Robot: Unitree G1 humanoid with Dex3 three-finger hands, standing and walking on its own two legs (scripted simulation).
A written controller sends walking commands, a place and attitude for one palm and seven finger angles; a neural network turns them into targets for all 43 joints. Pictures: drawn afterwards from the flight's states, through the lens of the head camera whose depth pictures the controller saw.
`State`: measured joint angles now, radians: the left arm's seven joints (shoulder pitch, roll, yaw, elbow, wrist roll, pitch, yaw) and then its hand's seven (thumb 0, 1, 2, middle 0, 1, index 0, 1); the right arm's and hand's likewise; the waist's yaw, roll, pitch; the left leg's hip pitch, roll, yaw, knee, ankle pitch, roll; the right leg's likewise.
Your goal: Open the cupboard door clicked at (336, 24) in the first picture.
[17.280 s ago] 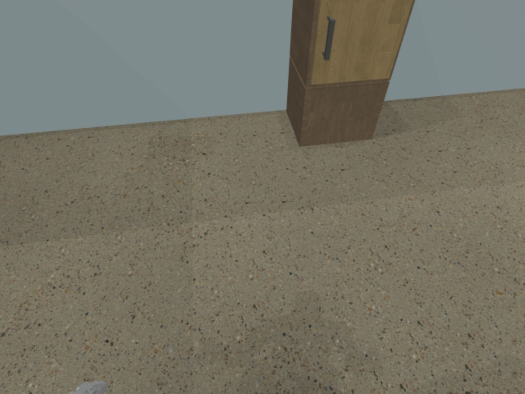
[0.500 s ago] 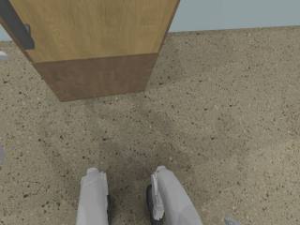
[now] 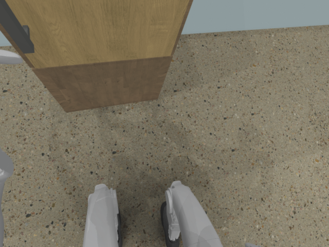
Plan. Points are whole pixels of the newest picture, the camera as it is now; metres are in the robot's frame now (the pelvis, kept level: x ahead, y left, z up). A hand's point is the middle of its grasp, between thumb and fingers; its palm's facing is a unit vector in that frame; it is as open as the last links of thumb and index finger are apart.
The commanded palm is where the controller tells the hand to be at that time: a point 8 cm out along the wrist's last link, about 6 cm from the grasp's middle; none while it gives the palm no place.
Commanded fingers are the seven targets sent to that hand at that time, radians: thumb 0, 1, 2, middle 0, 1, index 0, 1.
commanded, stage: slide the fingers in behind the handle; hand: left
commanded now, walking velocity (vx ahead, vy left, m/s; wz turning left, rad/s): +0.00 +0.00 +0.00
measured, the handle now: (6, 9) +0.59 +0.27 +0.06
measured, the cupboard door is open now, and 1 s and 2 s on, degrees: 0 0 0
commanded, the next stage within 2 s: close the thumb around the handle in 1.26 s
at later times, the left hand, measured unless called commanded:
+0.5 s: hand (2, 26) +0.55 +0.27 +0.06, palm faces +0.15 -0.99 +0.00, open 13.8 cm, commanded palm +0.54 +0.28 +0.06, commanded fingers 0.00 -0.50 0.30 -0.30 -1.20 -0.30 -1.20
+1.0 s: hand (17, 25) +0.56 +0.25 +0.06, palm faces +0.16 -0.99 -0.02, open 13.7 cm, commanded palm +0.54 +0.26 +0.06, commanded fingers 0.00 -0.50 0.30 -0.30 -1.20 -0.30 -1.20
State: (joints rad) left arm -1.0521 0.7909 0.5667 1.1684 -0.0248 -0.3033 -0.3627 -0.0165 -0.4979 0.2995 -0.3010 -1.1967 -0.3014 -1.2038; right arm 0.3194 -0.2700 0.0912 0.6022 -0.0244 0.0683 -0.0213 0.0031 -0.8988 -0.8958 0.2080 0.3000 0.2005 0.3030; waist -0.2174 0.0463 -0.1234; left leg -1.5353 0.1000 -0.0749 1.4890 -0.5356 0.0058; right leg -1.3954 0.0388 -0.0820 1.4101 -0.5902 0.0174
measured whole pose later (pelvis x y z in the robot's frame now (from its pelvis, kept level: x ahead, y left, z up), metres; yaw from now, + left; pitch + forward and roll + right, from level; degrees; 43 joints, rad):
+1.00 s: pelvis +0.00 +0.00 +0.01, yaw +1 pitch +32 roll -7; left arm -1.07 0.64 0.48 1.19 -0.02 -0.37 -0.20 -0.02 -0.50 0.30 -0.33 -1.22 -0.33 -1.25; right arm 0.33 -0.25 0.07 0.64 -0.05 0.07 0.01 0.00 -0.90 -0.90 0.21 0.30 0.20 0.30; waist -0.21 0.05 -0.14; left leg -1.51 0.09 -0.07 1.46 -0.53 0.00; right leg -1.37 0.03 -0.08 1.40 -0.60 0.01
